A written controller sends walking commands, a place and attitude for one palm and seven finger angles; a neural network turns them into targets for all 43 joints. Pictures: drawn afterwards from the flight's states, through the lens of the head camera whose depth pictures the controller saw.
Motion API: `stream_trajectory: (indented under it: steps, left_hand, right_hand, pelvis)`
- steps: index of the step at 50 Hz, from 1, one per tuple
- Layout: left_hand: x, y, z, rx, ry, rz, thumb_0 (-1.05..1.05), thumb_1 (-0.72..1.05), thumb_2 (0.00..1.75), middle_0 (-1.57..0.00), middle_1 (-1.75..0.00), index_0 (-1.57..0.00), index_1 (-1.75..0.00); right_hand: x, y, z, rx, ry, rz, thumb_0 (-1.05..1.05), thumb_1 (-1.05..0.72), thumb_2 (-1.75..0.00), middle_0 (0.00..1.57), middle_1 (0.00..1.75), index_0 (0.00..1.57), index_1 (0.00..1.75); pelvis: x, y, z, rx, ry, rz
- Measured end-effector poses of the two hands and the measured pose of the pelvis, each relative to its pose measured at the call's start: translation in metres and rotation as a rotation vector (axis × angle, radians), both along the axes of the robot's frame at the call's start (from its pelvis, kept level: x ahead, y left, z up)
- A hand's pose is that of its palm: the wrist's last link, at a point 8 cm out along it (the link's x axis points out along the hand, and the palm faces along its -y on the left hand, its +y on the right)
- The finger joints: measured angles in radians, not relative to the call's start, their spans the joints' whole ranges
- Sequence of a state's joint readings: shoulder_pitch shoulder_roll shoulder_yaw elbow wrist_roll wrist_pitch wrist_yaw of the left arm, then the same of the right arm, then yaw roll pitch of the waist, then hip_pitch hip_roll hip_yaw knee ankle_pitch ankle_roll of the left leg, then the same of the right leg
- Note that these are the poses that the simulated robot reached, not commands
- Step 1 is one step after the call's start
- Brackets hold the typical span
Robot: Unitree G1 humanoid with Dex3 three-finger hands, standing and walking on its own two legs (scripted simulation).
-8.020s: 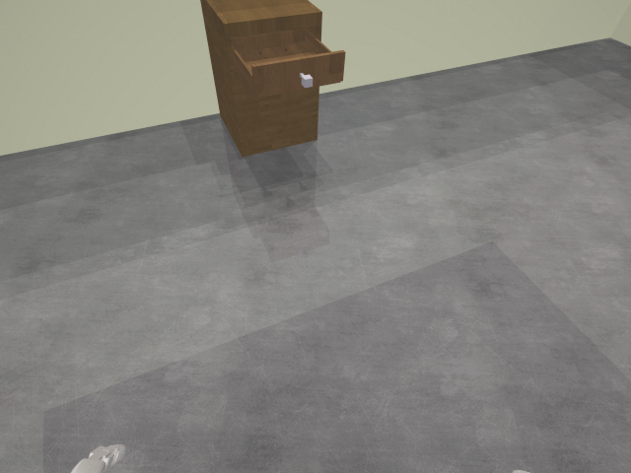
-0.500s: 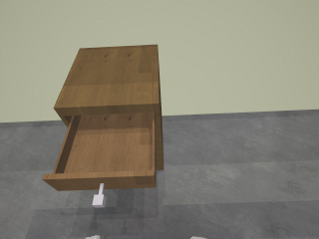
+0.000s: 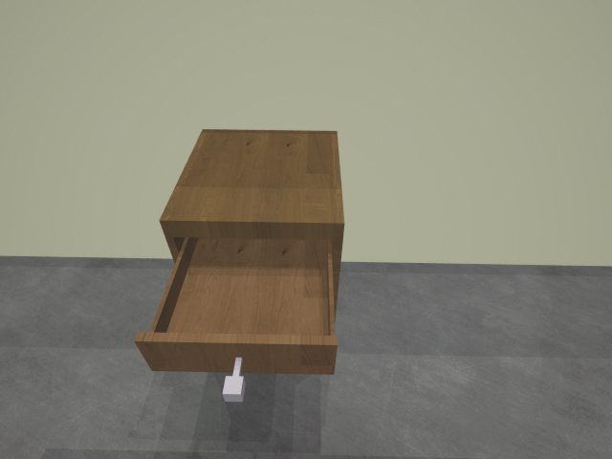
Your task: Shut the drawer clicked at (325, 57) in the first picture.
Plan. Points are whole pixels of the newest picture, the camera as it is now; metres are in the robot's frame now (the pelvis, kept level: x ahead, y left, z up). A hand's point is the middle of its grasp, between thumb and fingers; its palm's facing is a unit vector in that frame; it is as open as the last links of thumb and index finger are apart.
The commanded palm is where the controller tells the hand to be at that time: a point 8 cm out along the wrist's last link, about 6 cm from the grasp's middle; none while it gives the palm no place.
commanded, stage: come to a stop and stand still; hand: left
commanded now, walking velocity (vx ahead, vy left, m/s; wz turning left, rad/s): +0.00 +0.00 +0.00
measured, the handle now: (235, 378) +0.33 +0.16 -0.22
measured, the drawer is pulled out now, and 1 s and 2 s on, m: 0.28 0.28 0.28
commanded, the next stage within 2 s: look again from close up in 0.56 s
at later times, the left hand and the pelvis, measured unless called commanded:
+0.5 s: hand out of the picture -0.02 +0.21 -0.16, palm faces +0.05 -0.98 -0.19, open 7.4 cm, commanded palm none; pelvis -0.02 +0.04 +0.01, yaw +1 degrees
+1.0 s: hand out of the picture -0.01 +0.17 -0.16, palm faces +0.05 -0.99 -0.16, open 7.4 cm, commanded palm none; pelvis +0.01 +0.02 +0.02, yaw +1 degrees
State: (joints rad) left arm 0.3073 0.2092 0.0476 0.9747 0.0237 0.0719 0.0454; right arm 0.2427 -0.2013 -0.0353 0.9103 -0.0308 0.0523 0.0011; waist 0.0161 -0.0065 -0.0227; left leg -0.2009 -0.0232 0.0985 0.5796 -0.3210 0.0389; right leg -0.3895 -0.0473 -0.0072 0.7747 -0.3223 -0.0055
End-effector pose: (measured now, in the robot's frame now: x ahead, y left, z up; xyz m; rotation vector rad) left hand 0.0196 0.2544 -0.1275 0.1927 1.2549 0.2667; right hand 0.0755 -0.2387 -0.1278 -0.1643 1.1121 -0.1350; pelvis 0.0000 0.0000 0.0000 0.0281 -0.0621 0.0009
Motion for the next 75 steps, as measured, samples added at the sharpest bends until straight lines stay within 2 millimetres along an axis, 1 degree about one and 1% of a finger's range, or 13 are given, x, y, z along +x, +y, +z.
stream_trajectory:
  steps: [6, 11, 19, 25, 30, 38, 50, 62, 64, 66, 68, 72, 75]
  left_hand:
    - [-0.038, -0.002, 0.002, -0.018, 0.048, 0.001, 0.01, 0.91, 0.9, -0.2, -0.3, -0.2, -0.3]
    - [-0.059, -0.007, 0.002, -0.074, 0.095, -0.005, 0.01, 0.91, 0.9, -0.2, -0.3, -0.2, -0.3]
    - [-0.052, -0.006, -0.006, -0.123, 0.083, -0.029, 0.01, 0.91, 0.9, -0.2, -0.3, -0.2, -0.3]
    - [-0.047, 0.003, -0.003, -0.107, 0.078, -0.03, 0.01, 0.92, 0.9, -0.2, -0.3, -0.2, -0.3]
    - [-0.046, 0.005, 0.001, -0.093, 0.087, -0.022, 0.01, 0.91, 0.9, -0.2, -0.3, -0.2, -0.3]
    - [-0.044, -0.009, 0.002, -0.105, 0.118, -0.011, 0.01, 0.91, 0.9, -0.19, -0.3, -0.2, -0.3]
    - [-0.034, -0.04, -0.003, -0.146, 0.156, -0.008, 0.01, 0.92, 0.9, -0.2, -0.3, -0.2, -0.3]
    - [-0.021, -0.049, -0.003, -0.132, 0.148, -0.015, 0.01, 0.92, 0.9, -0.2, -0.3, -0.2, -0.3]
    - [-0.004, -0.035, 0.011, -0.084, 0.053, 0.036, 0.05, 0.96, 0.9, -0.2, -0.31, -0.2, -0.3]
    - [0.031, -0.018, 0.041, -0.001, -0.187, 0.044, 0.07, 0.98, 0.9, -0.21, -0.32, -0.21, -0.31]
    - [0.07, -0.012, 0.071, 0.037, -0.407, 0.038, 0.07, 0.99, 0.9, -0.23, -0.33, -0.23, -0.33]
    - [0.144, -0.036, 0.118, -0.019, -0.842, -0.064, 0.05, 0.97, 0.9, -0.26, -0.38, -0.27, -0.38]
    - [0.168, -0.072, 0.125, -0.184, -1.105, -0.125, 0.03, 0.95, 0.9, -0.31, -0.43, -0.31, -0.43]
  right_hand:
    - [-0.017, 0.027, -0.013, 0.046, 0.046, 0.017, 0.0, -0.9, -0.9, 0.2, 0.29, 0.2, 0.29]
    - [-0.048, 0.036, -0.006, 0.033, 0.099, -0.011, 0.0, -0.93, -0.9, 0.2, 0.3, 0.2, 0.29]
    - [-0.104, 0.044, 0.002, -0.002, 0.227, -0.039, 0.0, -0.92, -0.9, 0.2, 0.3, 0.2, 0.29]
    - [-0.12, 0.05, -0.001, 0.006, 0.277, -0.053, 0.0, -0.91, -0.9, 0.2, 0.3, 0.2, 0.29]
    - [-0.116, 0.056, -0.005, 0.029, 0.279, -0.049, 0.0, -0.91, -0.9, 0.2, 0.3, 0.2, 0.29]
    - [-0.09, 0.059, -0.006, 0.057, 0.254, -0.031, 0.0, -0.9, -0.9, 0.2, 0.3, 0.2, 0.29]
    - [-0.064, 0.039, -0.002, 0.03, 0.254, -0.027, 0.01, -0.91, -0.9, 0.2, 0.29, 0.2, 0.29]
    - [-0.059, 0.029, -0.004, 0.034, 0.276, -0.028, 0.0, -0.91, -0.9, 0.2, 0.29, 0.19, 0.29]
    - [-0.051, 0.022, 0.0, 0.014, 0.195, -0.027, 0.01, -0.92, -0.9, 0.2, 0.3, 0.2, 0.29]
    - [-0.035, 0.012, 0.004, -0.006, 0.058, -0.02, 0.02, -0.92, -0.9, 0.2, 0.3, 0.2, 0.29]
    - [-0.013, 0.003, 0.006, -0.018, -0.066, -0.002, 0.02, -0.92, -0.9, 0.2, 0.3, 0.2, 0.29]
    - [0.04, -0.015, 0.016, -0.053, -0.306, 0.06, 0.02, -0.91, -0.9, 0.2, 0.3, 0.2, 0.29]
    - [0.078, -0.024, 0.03, -0.08, -0.457, 0.097, 0.01, -0.91, -0.9, 0.2, 0.3, 0.2, 0.29]
  pelvis:
    - [-0.014, 0.013, 0.0, -0.011, 0.023, 0.0]
    - [-0.022, 0.025, 0.008, -0.018, 0.026, 0.013]
    - [-0.026, 0.036, 0.012, -0.027, 0.029, 0.009]
    - [-0.024, 0.04, 0.013, -0.026, 0.032, 0.014]
    - [-0.019, 0.04, 0.014, -0.025, 0.037, 0.014]
    - [-0.006, 0.032, 0.016, -0.024, 0.049, 0.013]
    - [0.014, 0.016, 0.017, -0.025, 0.048, 0.011]
    - [0.024, 0.003, 0.016, -0.031, 0.048, 0.012]
    - [0.023, 0.002, 0.014, -0.026, 0.045, 0.01]
    - [0.023, 0.001, 0.012, -0.018, 0.052, 0.023]
    - [0.02, 0.001, 0.009, -0.019, 0.062, 0.048]
    - [0.009, 0.0, -0.005, -0.025, 0.132, 0.073]
    - [0.002, -0.007, -0.022, -0.015, 0.205, 0.05]
